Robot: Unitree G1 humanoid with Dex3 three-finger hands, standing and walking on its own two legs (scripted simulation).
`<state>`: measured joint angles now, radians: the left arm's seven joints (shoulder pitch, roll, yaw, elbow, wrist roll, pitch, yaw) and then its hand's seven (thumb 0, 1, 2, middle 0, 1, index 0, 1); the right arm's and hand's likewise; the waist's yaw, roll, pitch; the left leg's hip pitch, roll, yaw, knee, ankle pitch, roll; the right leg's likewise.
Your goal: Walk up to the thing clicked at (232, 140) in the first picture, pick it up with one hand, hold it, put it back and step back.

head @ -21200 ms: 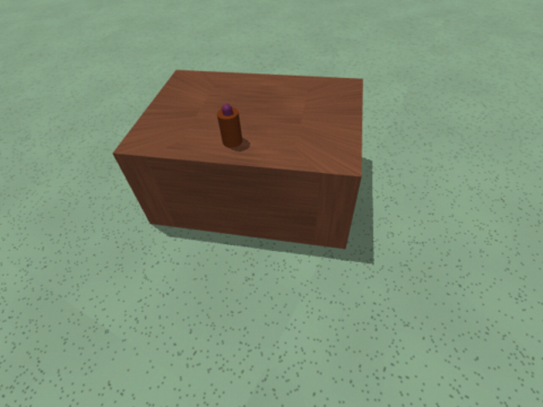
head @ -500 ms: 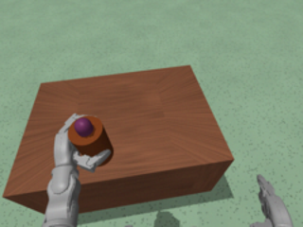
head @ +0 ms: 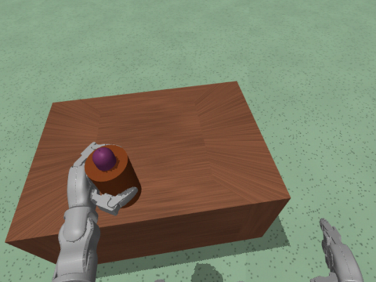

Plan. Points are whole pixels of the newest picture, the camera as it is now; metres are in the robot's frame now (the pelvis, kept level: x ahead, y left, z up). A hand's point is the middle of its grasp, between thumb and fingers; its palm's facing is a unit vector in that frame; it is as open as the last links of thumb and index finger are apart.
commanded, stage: hold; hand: left
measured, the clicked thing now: (113, 174) +0.33 +0.16 +0.08
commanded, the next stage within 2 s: crouch in 1.50 s
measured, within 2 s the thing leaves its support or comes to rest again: neither
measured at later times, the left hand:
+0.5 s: hand (111, 180) +0.32 +0.17 +0.07, palm faces +0.12 -0.99 -0.01, open 10.8 cm
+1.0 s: hand (115, 177) +0.33 +0.17 +0.07, palm faces +0.10 -0.99 +0.00, open 10.8 cm
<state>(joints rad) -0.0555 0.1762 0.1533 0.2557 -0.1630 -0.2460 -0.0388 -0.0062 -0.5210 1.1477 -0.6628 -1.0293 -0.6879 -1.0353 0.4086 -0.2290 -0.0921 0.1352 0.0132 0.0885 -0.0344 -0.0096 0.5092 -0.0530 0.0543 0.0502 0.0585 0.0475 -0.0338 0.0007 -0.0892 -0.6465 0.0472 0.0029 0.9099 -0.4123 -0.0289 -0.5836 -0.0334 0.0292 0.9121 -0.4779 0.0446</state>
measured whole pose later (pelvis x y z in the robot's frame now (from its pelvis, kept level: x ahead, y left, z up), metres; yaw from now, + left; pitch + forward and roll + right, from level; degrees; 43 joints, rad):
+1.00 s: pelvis +0.00 +0.00 +0.00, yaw +0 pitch +8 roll +0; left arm -0.08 0.17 0.15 0.30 -0.16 -0.24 -0.03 -0.01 -0.52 1.15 -0.66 -1.03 -0.68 -1.04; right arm 0.37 -0.22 -0.10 0.22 0.01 0.06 -0.03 -0.01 0.51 -0.06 0.05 0.05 0.06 0.05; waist -0.03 0.00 -0.07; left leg -0.62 0.05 0.01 0.88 -0.39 -0.02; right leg -0.56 -0.03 0.04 0.88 -0.46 0.05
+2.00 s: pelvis -0.02 +0.00 -0.01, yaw +0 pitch +13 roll +0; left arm -0.38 0.24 0.23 0.70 -0.14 -0.40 -0.06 -0.01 -0.48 1.09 -0.68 -0.98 -0.70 -0.98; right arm 0.33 -0.23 -0.07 0.16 -0.02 0.03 0.00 -0.01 0.54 -0.05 0.06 0.05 0.06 0.05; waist -0.10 -0.03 -0.05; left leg -0.81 0.05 -0.01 0.99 -0.40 -0.03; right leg -0.75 -0.03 0.03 1.00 -0.47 0.04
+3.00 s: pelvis -0.02 +0.00 -0.09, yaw -2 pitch +28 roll -4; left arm -0.75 0.47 0.43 1.14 -0.01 -0.57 -0.02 -0.01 -0.47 1.09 -0.67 -0.98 -0.70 -0.99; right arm 0.39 -0.27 -0.06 -0.16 -0.08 0.02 0.07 -0.01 0.50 -0.06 0.06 0.05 0.06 0.05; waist -0.29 -0.01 -0.16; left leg -1.32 0.08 -0.07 1.36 -0.53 -0.03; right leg -1.22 0.01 -0.01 1.32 -0.59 0.04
